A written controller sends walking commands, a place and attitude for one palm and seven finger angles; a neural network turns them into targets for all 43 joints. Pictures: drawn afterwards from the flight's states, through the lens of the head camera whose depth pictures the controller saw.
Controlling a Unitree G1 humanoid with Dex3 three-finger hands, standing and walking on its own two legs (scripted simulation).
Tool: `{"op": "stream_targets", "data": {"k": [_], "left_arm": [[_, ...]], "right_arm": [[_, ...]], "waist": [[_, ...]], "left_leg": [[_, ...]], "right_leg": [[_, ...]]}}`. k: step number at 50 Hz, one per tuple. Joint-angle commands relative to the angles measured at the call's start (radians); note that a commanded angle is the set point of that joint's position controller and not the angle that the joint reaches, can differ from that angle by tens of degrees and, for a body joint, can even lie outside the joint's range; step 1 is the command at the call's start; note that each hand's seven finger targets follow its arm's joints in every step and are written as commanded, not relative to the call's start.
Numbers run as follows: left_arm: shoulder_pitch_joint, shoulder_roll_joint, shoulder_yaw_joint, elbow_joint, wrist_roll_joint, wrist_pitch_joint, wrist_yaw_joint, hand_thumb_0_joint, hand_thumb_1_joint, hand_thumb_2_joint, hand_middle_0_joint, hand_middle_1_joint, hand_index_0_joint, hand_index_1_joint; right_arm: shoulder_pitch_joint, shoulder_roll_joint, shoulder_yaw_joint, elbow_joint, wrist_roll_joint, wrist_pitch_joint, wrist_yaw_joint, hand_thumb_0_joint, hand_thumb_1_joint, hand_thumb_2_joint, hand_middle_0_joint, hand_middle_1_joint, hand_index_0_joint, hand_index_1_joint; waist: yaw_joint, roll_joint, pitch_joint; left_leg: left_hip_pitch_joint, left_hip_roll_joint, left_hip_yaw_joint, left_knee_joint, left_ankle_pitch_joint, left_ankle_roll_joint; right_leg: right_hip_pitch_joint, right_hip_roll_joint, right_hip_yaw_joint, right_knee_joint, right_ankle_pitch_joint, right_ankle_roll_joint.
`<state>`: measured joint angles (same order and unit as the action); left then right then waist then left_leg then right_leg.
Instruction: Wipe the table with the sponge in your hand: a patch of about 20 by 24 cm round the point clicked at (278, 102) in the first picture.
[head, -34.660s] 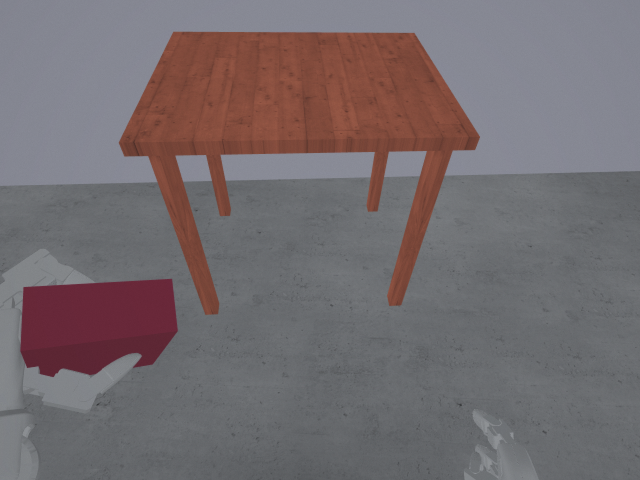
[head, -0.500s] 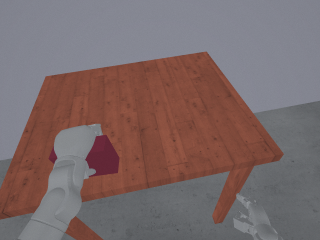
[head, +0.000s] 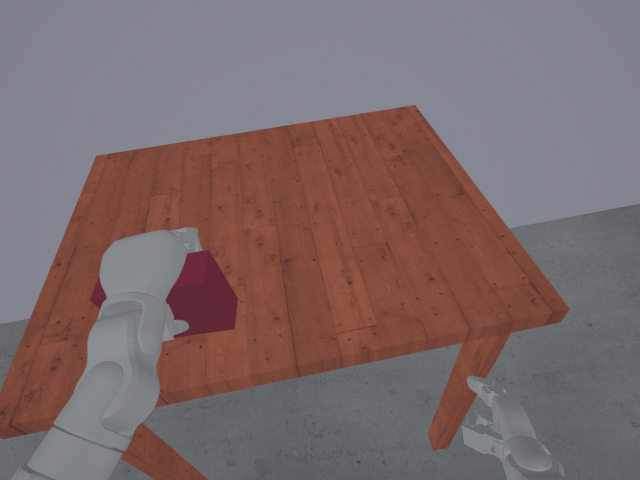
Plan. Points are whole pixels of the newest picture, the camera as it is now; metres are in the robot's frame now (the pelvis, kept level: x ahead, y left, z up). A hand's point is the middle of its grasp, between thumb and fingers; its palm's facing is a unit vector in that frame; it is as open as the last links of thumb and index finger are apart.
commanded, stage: lift the sponge slowly off the table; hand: left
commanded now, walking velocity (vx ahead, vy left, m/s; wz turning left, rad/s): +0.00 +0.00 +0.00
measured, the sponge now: (177, 305) +0.28 +0.24 +0.07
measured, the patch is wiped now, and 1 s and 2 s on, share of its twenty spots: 1.00 1.00 1.00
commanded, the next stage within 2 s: bring the sponge back beside the body in 0.82 s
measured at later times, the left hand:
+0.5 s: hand (162, 264) +0.30 +0.24 +0.14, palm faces +0.10 -0.10 -0.99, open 9.3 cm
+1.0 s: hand (156, 257) +0.29 +0.24 +0.16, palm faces +0.12 -0.11 -0.99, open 9.3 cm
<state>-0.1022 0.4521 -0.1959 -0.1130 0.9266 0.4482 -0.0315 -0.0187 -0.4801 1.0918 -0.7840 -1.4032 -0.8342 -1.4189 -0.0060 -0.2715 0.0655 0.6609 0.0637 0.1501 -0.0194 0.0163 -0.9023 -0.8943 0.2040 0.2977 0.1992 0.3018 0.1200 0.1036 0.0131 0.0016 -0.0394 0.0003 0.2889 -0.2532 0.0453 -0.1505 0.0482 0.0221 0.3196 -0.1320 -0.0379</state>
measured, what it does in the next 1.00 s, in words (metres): stands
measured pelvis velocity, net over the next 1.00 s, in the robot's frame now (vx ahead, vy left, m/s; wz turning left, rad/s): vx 0.00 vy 0.00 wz -0.01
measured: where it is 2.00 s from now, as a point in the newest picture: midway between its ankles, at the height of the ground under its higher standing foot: outside the picture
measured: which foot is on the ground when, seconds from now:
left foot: down 0.00-1.00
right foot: down 0.00-1.00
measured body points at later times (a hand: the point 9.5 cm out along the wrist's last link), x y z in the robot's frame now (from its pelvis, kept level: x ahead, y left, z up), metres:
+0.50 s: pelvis +0.00 +0.00 +0.00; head +0.00 -0.04 +0.45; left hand +0.29 +0.24 +0.19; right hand +0.25 -0.18 -0.09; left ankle -0.06 +0.09 -0.75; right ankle +0.03 -0.10 -0.75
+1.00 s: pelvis +0.00 +0.00 +0.00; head +0.00 -0.04 +0.45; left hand +0.28 +0.24 +0.21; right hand +0.25 -0.19 -0.09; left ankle -0.06 +0.09 -0.75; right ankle +0.03 -0.10 -0.75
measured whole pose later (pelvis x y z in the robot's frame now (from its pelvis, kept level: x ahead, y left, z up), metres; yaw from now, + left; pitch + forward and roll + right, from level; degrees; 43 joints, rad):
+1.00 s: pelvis +0.00 +0.00 +0.00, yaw +0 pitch -2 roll +0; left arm -0.17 0.52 -0.16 -0.25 0.88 0.53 -0.15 -0.02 -0.48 1.09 -0.79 -1.40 -0.83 -1.42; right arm -0.02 -0.28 0.09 0.62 0.07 0.18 0.01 0.02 -0.90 -0.89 0.20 0.30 0.20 0.30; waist 0.12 0.11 0.02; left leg -0.01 -0.04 0.01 0.29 -0.25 0.05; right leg -0.17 0.04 0.03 0.33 -0.13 -0.04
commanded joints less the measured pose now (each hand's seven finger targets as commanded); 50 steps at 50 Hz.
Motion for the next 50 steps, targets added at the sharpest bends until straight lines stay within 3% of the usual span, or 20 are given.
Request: {"op": "stream_targets", "data": {"k": [1,2,3,7,13,14,17,18,22,24,27,28,30,32,33,39,43,47,48,50], "left_arm": [[-0.305,0.195,0.136,-0.215,0.030,0.003,0.036,0.000,0.100,1.300,-1.200,-1.600,-1.200,-1.600],[-0.316,0.230,0.173,-0.239,0.034,0.010,0.036,0.000,0.100,1.300,-1.200,-1.600,-1.200,-1.600],[-0.344,0.201,0.142,-0.249,0.039,0.010,0.032,0.000,0.100,1.300,-1.200,-1.600,-1.200,-1.600],[-0.325,0.246,0.180,-0.239,0.030,0.025,0.021,0.000,0.100,1.300,-1.200,-1.600,-1.200,-1.600],[-0.368,0.215,0.143,-0.279,0.028,0.030,-0.004,0.000,0.100,1.300,-1.200,-1.600,-1.200,-1.600],[-0.354,0.218,0.140,-0.226,0.026,0.032,-0.007,0.000,0.100,1.300,-1.200,-1.600,-1.200,-1.600],[-0.363,0.264,0.183,-0.282,0.030,0.036,-0.012,0.000,0.100,1.300,-1.200,-1.600,-1.200,-1.600],[-0.393,0.230,0.151,-0.287,0.033,0.040,-0.017,0.000,0.100,1.300,-1.200,-1.600,-1.200,-1.600],[-0.395,0.267,0.177,-0.276,0.027,0.054,-0.023,0.000,0.100,1.300,-1.200,-1.600,-1.200,-1.600],[-0.439,0.244,0.145,-0.230,0.031,0.062,-0.031,0.000,0.100,1.300,-1.200,-1.600,-1.200,-1.600],[-0.425,0.286,0.187,-0.311,0.028,0.060,-0.037,0.000,0.100,1.300,-1.200,-1.600,-1.200,-1.600],[-0.437,0.251,0.159,-0.326,0.027,0.061,-0.042,0.000,0.100,1.300,-1.200,-1.600,-1.200,-1.600],[-0.396,0.254,0.161,-0.246,0.016,0.067,-0.049,0.000,0.100,1.300,-1.200,-1.600,-1.200,-1.600],[-0.398,0.276,0.188,-0.325,0.011,0.072,-0.052,0.000,0.100,1.300,-1.200,-1.600,-1.200,-1.600],[-0.440,0.258,0.165,-0.333,0.016,0.075,-0.058,0.000,0.100,1.300,-1.200,-1.600,-1.200,-1.600],[-0.432,0.264,0.163,-0.240,0.005,0.092,-0.068,0.000,0.100,1.300,-1.200,-1.600,-1.200,-1.600],[-0.464,0.266,0.165,-0.345,0.018,0.082,-0.072,0.000,0.100,1.300,-1.200,-1.600,-1.200,-1.600],[-0.343,0.326,0.237,-0.329,0.002,0.072,-0.067,0.000,0.100,1.300,-1.200,-1.600,-1.200,-1.600],[-0.369,0.302,0.223,-0.348,0.004,0.071,-0.067,0.000,0.100,1.300,-1.200,-1.600,-1.200,-1.600],[-0.308,0.298,0.222,-0.296,-0.013,0.066,-0.065,0.000,0.100,1.300,-1.200,-1.600,-1.200,-1.600]], "right_arm": [[-0.210,-0.090,-0.038,-0.170,-0.003,-0.048,-0.007,0.000,-0.900,-0.900,0.200,0.300,0.200,0.300],[-0.227,-0.091,-0.035,-0.178,0.001,-0.051,-0.004,0.000,-0.900,-0.900,0.200,0.300,0.200,0.300],[-0.211,-0.086,-0.033,-0.180,-0.003,-0.055,-0.003,0.000,-0.900,-0.900,0.200,0.300,0.200,0.300],[-0.239,-0.092,-0.031,-0.182,0.004,-0.045,-0.002,0.000,-0.900,-0.900,0.200,0.300,0.200,0.300],[-0.218,-0.085,-0.028,-0.189,-0.001,-0.051,0.002,0.000,-0.900,-0.900,0.200,0.300,0.200,0.300],[-0.214,-0.087,-0.027,-0.176,0.000,-0.047,0.000,0.000,-0.900,-0.900,0.200,0.300,0.200,0.300],[-0.239,-0.091,-0.028,-0.191,0.005,-0.042,0.002,0.000,-0.900,-0.900,0.200,0.300,0.200,0.300],[-0.220,-0.085,-0.025,-0.194,0.000,-0.046,0.004,0.000,-0.900,-0.900,0.200,0.300,0.200,0.300],[-0.245,-0.090,-0.023,-0.193,0.007,-0.039,0.004,0.000,-0.900,-0.900,0.200,0.300,0.200,0.300],[-0.220,-0.087,-0.019,-0.180,0.003,-0.038,0.004,0.000,-0.900,-0.900,0.200,0.300,0.200,0.300],[-0.250,-0.091,-0.023,-0.203,0.007,-0.040,0.009,0.000,-0.900,-0.900,0.200,0.300,0.200,0.300],[-0.226,-0.083,-0.021,-0.205,-0.001,-0.046,0.014,0.000,-0.900,-0.900,0.200,0.300,0.200,0.300],[-0.220,-0.090,-0.019,-0.185,0.002,-0.034,0.013,0.000,-0.900,-0.900,0.200,0.300,0.200,0.300],[-0.250,-0.090,-0.022,-0.209,0.008,-0.033,0.016,0.000,-0.900,-0.900,0.200,0.300,0.200,0.300],[-0.227,-0.086,-0.017,-0.207,0.002,-0.037,0.019,0.000,-0.900,-0.900,0.200,0.300,0.200,0.300],[-0.220,-0.091,-0.014,-0.195,0.007,-0.024,0.012,0.000,-0.900,-0.900,0.200,0.300,0.200,0.300],[-0.224,-0.087,-0.017,-0.220,0.002,-0.034,0.018,0.000,-0.900,-0.900,0.200,0.300,0.200,0.300],[-0.242,-0.095,-0.020,-0.218,0.007,-0.026,0.020,0.000,-0.900,-0.900,0.200,0.300,0.200,0.300],[-0.221,-0.089,-0.018,-0.220,-0.001,-0.028,0.023,0.000,-0.900,-0.900,0.200,0.300,0.200,0.300],[-0.219,-0.091,-0.019,-0.208,0.001,-0.024,0.019,0.000,-0.900,-0.900,0.200,0.300,0.200,0.300]], "waist": [[0.002,-0.048,-0.256],[0.003,-0.042,-0.265],[0.003,-0.061,-0.294],[0.004,-0.048,-0.248],[0.004,-0.047,-0.304],[-0.005,-0.062,-0.251],[0.005,-0.052,-0.271],[0.005,-0.062,-0.299],[0.004,-0.036,-0.267],[-0.005,-0.075,-0.254],[0.012,-0.025,-0.304],[0.016,-0.029,-0.344],[0.005,-0.064,-0.258],[0.011,-0.038,-0.284],[0.011,-0.053,-0.316],[-0.003,-0.080,-0.233],[0.011,-0.046,-0.337],[0.019,-0.050,-0.284],[0.022,-0.061,-0.321],[0.018,-0.074,-0.254]], "left_leg": [[-0.104,0.009,-0.063,-0.025,0.358,-0.007],[-0.102,0.014,-0.073,-0.031,0.346,-0.006],[-0.106,0.009,-0.063,-0.025,0.367,-0.004],[-0.109,0.015,-0.073,-0.034,0.330,-0.002],[-0.099,0.012,-0.065,-0.026,0.383,-0.001],[-0.108,0.015,-0.072,-0.032,0.371,-0.009],[-0.103,0.016,-0.079,-0.034,0.351,-0.001],[-0.106,0.012,-0.066,-0.031,0.376,-0.001],[-0.103,0.018,-0.077,-0.039,0.353,-0.003],[-0.111,0.015,-0.071,-0.039,0.367,-0.008],[-0.096,0.015,-0.082,-0.034,0.380,-0.002],[-0.097,0.010,-0.066,-0.026,0.413,0.001],[-0.114,0.016,-0.072,-0.035,0.387,-0.009],[-0.102,0.018,-0.080,-0.032,0.382,-0.001],[-0.103,0.014,-0.067,-0.028,0.402,-0.002],[-0.125,0.019,-0.068,-0.038,0.341,-0.003],[-0.104,0.012,-0.064,-0.022,0.383,0.003],[-0.124,0.018,-0.082,-0.026,0.362,0.000],[-0.126,0.012,-0.064,-0.017,0.382,0.003],[-0.135,0.014,-0.069,-0.020,0.363,-0.001]], "right_leg": [[0.257,-0.023,0.084,0.015,0.239,-0.061],[0.260,-0.009,0.114,0.017,0.220,-0.070],[0.286,-0.021,0.087,0.026,0.245,-0.064],[0.252,-0.012,0.118,0.013,0.205,-0.068],[0.295,-0.023,0.084,0.030,0.256,-0.064],[0.263,-0.020,0.086,0.018,0.241,-0.065],[0.269,-0.009,0.119,0.020,0.226,-0.070],[0.295,-0.024,0.087,0.029,0.246,-0.063],[0.264,-0.011,0.116,0.017,0.223,-0.070],[0.267,-0.021,0.089,0.014,0.234,-0.066],[0.289,-0.010,0.122,0.028,0.253,-0.074],[0.325,-0.026,0.089,0.041,0.286,-0.067],[0.273,-0.024,0.090,0.022,0.263,-0.065],[0.277,-0.012,0.123,0.027,0.260,-0.072],[0.304,-0.025,0.091,0.037,0.275,-0.066],[0.243,-0.025,0.093,0.014,0.207,-0.064],[0.309,-0.026,0.095,0.042,0.257,-0.066],[0.283,-0.015,0.133,0.040,0.254,-0.070],[0.316,-0.031,0.105,0.053,0.275,-0.064],[0.271,-0.031,0.103,0.038,0.255,-0.060]]}}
